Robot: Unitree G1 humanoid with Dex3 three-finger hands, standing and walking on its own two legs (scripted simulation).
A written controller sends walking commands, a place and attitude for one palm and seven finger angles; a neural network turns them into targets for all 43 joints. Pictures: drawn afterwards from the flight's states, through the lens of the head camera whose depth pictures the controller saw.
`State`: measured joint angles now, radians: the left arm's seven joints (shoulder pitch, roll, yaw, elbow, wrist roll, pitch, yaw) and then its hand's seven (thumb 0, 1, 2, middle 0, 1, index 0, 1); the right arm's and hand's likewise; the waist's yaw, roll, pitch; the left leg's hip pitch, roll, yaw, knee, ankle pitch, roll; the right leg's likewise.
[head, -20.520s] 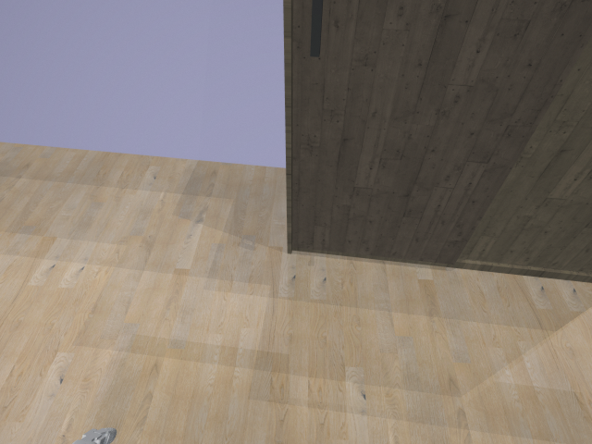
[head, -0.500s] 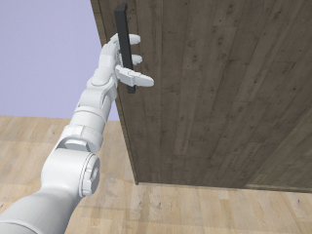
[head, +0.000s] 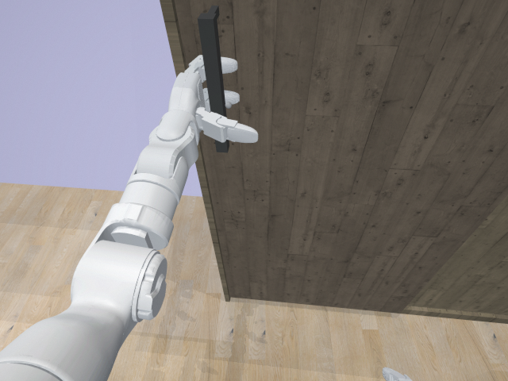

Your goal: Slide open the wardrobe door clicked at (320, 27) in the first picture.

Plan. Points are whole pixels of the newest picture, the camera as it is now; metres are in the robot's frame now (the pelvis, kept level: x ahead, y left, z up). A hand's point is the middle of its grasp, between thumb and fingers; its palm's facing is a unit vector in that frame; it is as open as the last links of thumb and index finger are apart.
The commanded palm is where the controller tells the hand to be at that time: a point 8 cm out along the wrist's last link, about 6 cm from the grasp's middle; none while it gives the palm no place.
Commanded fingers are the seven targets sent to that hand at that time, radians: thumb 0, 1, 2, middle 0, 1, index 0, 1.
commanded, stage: slide the fingers in behind the handle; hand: left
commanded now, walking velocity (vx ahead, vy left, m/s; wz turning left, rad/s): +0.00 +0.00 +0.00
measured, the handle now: (218, 86) +0.52 +0.07 +0.22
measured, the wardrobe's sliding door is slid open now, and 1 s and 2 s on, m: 0.00 0.00 0.00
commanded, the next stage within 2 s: grip the handle and tug to test in 0.18 s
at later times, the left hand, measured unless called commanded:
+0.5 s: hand (228, 105) +0.46 +0.05 +0.22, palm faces -0.11 -0.99 -0.02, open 12.9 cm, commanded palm +0.44 +0.10 +0.22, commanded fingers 0.00 0.06 0.54 -0.36 -1.28 -0.36 -1.28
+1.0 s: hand (227, 104) +0.47 +0.05 +0.22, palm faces -0.09 -1.00 -0.02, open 5.5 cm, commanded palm +0.45 +0.09 +0.22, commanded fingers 0.00 0.90 0.90 -0.45 -1.40 -0.45 -1.40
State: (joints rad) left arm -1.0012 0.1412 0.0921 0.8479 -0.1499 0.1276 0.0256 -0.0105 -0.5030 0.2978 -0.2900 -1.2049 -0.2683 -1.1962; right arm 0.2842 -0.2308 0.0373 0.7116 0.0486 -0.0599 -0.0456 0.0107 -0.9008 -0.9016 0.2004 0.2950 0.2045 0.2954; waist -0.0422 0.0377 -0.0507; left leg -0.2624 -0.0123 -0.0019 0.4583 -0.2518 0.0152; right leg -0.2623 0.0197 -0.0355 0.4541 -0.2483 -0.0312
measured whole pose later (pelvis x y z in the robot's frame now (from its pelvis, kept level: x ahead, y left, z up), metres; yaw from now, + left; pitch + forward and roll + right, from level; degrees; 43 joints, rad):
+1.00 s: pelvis +0.00 +0.01 +0.00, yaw +0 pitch +4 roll +0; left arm -1.03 0.13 0.08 0.87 -0.14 0.13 0.05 0.01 0.73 0.83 -0.43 -1.38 -0.40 -1.37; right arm 0.30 -0.23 0.03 0.73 0.05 -0.07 -0.04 0.01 -0.90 -0.90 0.20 0.30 0.20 0.30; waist -0.04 0.04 -0.05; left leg -0.28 -0.02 0.00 0.47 -0.26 0.02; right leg -0.28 0.01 -0.04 0.46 -0.25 -0.02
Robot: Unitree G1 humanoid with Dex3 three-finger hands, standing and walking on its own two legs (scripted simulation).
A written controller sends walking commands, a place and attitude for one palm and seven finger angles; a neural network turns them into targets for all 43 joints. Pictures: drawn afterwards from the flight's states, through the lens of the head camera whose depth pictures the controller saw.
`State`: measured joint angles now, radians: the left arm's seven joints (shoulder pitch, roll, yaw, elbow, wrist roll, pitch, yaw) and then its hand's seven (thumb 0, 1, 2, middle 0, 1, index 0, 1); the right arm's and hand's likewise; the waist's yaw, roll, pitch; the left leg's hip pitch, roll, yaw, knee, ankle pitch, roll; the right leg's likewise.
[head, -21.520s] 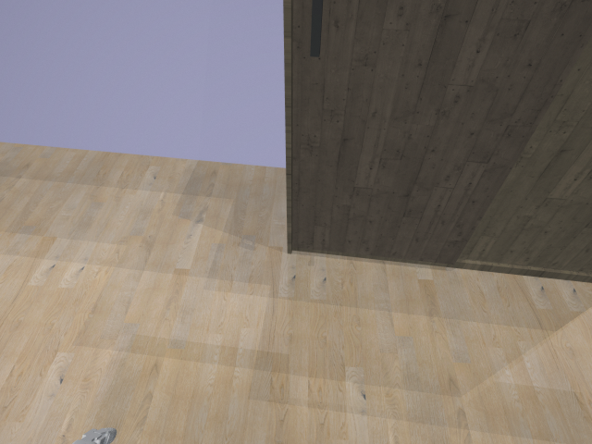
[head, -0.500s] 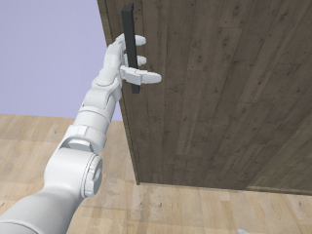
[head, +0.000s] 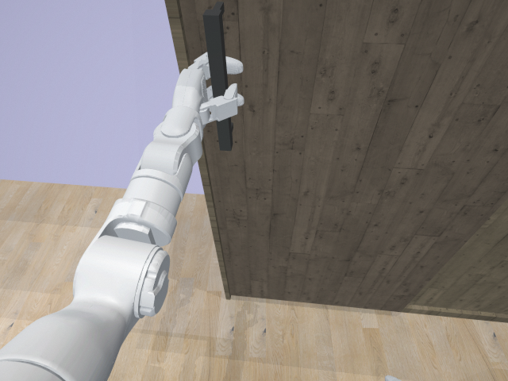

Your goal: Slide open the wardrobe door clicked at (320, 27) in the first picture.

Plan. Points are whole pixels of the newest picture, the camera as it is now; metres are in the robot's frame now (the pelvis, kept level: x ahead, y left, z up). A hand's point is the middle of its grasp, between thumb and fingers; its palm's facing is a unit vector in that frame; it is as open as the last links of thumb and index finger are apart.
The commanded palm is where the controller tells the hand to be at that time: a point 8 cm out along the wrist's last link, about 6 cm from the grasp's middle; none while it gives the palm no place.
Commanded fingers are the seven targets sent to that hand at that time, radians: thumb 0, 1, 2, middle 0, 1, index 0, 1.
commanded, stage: grip the handle and tug to test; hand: left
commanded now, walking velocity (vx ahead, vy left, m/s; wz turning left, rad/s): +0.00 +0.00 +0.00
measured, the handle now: (223, 84) +0.52 +0.06 +0.22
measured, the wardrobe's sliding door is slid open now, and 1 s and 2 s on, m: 0.00 0.00 0.06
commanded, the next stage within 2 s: tug the door sideways, standing still in 0.70 s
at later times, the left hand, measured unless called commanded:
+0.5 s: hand (232, 103) +0.47 +0.04 +0.22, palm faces -0.09 -1.00 -0.04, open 5.6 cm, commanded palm +0.42 +0.08 +0.22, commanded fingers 0.00 0.90 0.90 -0.45 -1.40 -0.45 -1.40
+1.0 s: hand (232, 103) +0.46 +0.04 +0.22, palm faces -0.10 -0.99 -0.03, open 5.8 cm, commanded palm +0.44 +0.08 +0.22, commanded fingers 0.00 0.90 0.90 -0.45 -1.40 -0.45 -1.40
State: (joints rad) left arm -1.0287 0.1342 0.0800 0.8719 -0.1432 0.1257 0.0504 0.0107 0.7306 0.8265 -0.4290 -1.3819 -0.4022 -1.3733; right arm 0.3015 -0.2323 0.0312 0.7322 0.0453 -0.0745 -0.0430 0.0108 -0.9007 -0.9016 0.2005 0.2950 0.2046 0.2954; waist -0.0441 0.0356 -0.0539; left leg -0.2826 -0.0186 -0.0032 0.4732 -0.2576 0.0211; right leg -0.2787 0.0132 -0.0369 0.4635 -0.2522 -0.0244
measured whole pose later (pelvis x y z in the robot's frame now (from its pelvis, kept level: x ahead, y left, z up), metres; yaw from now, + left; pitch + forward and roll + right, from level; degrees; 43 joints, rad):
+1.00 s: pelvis +0.05 -0.02 +0.00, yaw +1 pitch +3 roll +1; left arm -0.75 0.09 0.04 0.36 -0.15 0.37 0.03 0.01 0.74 0.81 -0.37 -1.37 -0.32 -1.39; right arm 0.16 -0.24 0.02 0.65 0.04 0.02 -0.03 0.01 -0.90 -0.90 0.20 0.29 0.20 0.30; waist 0.01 0.05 -0.07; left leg -0.19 -0.01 -0.01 0.44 -0.29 0.01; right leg -0.17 0.02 -0.05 0.42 -0.31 -0.04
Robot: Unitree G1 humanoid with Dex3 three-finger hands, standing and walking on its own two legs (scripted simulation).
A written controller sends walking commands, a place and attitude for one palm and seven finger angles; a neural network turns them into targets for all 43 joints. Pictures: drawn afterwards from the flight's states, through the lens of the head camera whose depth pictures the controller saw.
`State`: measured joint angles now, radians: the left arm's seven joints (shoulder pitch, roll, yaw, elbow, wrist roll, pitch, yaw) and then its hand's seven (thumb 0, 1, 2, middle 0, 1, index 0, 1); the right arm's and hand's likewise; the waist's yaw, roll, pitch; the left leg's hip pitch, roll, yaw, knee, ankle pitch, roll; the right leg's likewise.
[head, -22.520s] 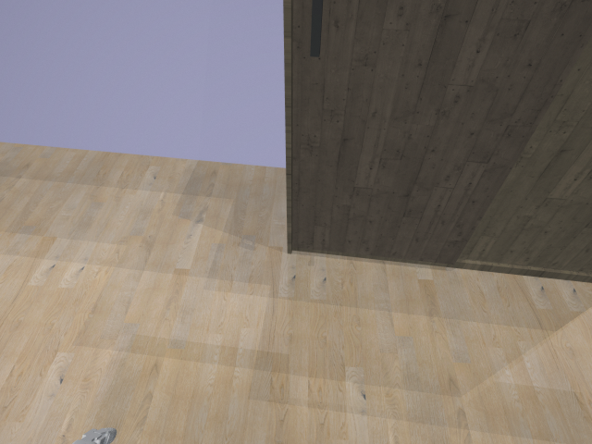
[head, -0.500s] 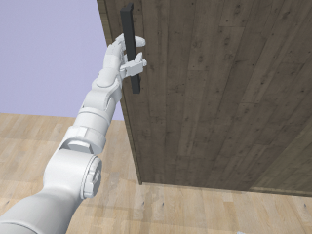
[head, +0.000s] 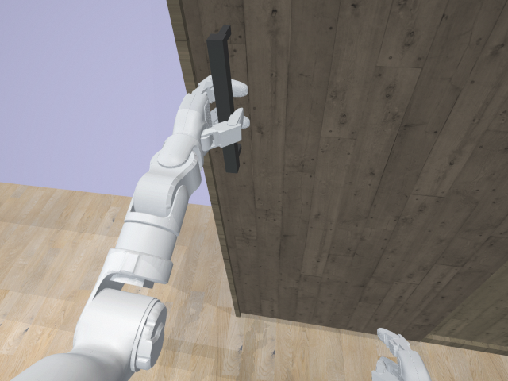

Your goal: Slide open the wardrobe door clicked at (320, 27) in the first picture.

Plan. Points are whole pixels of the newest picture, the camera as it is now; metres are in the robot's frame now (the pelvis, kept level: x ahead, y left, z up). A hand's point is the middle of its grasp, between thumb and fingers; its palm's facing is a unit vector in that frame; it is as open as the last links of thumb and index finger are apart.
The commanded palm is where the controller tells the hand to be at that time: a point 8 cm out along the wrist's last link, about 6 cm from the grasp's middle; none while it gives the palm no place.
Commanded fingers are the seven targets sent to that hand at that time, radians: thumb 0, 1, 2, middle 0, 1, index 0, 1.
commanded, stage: tug the door sideways, standing still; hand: left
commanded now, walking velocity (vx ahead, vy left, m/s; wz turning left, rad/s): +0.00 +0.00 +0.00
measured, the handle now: (229, 107) +0.47 +0.07 +0.21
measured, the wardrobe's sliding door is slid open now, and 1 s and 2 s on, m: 0.00 0.06 0.30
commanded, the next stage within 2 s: step sideways, sliding the door along in 0.48 s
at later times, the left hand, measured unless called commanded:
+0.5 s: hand (250, 130) +0.41 +0.03 +0.21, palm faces -0.08 -0.99 -0.09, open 6.0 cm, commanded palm +0.39 +0.03 +0.22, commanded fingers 0.00 0.90 0.90 -0.45 -1.40 -0.45 -1.40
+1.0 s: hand (277, 133) +0.42 -0.01 +0.20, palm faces -0.09 -0.99 -0.11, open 5.9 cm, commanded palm +0.40 +0.01 +0.22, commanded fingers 0.00 0.90 0.90 -0.45 -1.40 -0.45 -1.40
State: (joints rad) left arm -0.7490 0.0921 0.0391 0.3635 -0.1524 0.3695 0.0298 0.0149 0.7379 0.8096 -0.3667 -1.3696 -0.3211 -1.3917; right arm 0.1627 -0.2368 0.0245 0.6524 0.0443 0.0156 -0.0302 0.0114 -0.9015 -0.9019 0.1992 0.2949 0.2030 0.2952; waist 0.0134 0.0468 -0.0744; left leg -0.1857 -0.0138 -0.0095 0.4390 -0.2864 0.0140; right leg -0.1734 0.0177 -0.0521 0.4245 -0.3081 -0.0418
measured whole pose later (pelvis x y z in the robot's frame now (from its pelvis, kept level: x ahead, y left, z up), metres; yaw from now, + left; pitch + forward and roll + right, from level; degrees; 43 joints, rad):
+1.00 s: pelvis -0.05 -0.06 -0.03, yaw -1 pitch -1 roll -2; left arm -0.95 0.17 0.01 0.59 -0.09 -0.10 0.07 -0.06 0.67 0.85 -0.45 -1.40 -0.32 -1.40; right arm 0.20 -0.19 -0.01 0.74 0.04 -0.05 -0.08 0.01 -0.90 -0.90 0.20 0.30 0.21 0.30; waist -0.01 0.06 0.17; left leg -0.39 0.10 -0.01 0.96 -0.52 -0.03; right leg -0.33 0.01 -0.10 0.68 -0.32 -0.03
